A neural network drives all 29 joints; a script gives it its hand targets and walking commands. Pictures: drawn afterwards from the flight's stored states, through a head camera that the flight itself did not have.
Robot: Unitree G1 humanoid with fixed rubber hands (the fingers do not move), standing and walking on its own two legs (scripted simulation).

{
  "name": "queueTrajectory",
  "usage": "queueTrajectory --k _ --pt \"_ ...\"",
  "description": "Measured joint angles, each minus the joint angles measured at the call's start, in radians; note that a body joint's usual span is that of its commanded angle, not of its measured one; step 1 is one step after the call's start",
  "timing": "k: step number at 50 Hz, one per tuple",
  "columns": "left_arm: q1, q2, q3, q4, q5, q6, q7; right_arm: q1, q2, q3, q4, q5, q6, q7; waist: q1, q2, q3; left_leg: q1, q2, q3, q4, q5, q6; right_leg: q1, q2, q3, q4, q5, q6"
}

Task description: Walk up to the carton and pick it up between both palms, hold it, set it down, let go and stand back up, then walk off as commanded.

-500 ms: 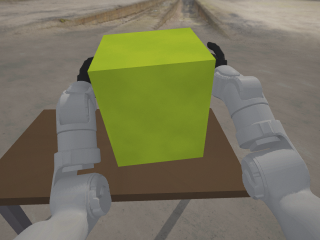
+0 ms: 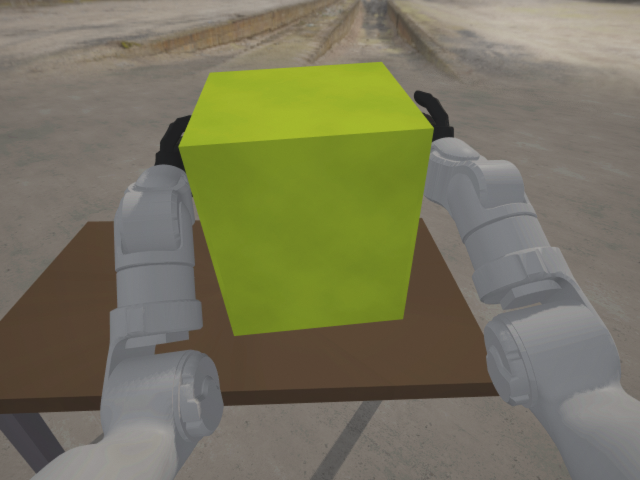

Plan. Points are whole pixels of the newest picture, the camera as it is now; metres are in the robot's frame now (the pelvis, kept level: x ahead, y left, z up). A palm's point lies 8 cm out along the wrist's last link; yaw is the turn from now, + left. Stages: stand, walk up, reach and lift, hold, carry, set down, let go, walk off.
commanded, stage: hold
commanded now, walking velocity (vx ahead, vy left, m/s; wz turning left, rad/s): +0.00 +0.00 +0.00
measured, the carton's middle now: (308, 198) +0.37 +0.01 +0.26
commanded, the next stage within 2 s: none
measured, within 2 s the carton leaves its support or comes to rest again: neither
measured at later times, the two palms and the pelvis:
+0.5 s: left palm (177, 177) +0.37 +0.16 +0.29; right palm (435, 154) +0.37 -0.14 +0.31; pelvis +0.00 +0.00 +0.00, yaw +0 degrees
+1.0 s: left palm (178, 179) +0.36 +0.16 +0.29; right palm (436, 156) +0.37 -0.14 +0.31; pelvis +0.00 +0.00 +0.00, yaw +0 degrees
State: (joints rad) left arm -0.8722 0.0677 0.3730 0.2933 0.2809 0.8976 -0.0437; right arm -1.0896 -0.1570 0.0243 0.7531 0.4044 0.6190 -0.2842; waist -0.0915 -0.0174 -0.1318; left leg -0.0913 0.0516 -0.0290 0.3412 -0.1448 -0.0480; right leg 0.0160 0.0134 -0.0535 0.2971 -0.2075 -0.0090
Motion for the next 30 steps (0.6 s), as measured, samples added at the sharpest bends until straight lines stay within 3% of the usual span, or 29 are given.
queueTrajectory --k 9,20,25,30 --pt "-0.029 0.000 0.025 0.048 0.009 -0.011 -0.011 -0.027 0.003 -0.013 0.033 -0.023 0.009 0.003 0.010 0.002 0.010 0.002 0.000 0.004 -0.012 0.011 0.003 -0.006 0.000 0.004 0.003 0.005 -0.001" --pt "-0.034 0.027 0.000 0.057 -0.023 -0.027 0.002 -0.028 0.019 -0.038 0.035 -0.045 -0.011 0.007 -0.005 -0.001 -0.008 -0.027 -0.002 -0.006 -0.008 0.013 0.000 -0.031 -0.001 -0.005 0.006 0.003 -0.002" --pt "-0.041 0.006 0.017 0.073 0.007 -0.025 -0.007 -0.028 0.000 -0.015 0.045 -0.028 0.000 0.008 0.005 0.001 0.000 -0.010 -0.001 0.002 -0.011 0.008 0.003 -0.015 -0.001 0.003 -0.002 0.003 0.000" --pt "0.009 0.004 -0.004 0.011 -0.013 -0.017 0.000 -0.011 -0.004 0.015 0.012 -0.001 0.004 -0.001 0.003 0.008 0.000 -0.004 -0.001 0.005 -0.007 0.001 0.001 -0.006 -0.001 0.005 -0.006 0.002 0.001"
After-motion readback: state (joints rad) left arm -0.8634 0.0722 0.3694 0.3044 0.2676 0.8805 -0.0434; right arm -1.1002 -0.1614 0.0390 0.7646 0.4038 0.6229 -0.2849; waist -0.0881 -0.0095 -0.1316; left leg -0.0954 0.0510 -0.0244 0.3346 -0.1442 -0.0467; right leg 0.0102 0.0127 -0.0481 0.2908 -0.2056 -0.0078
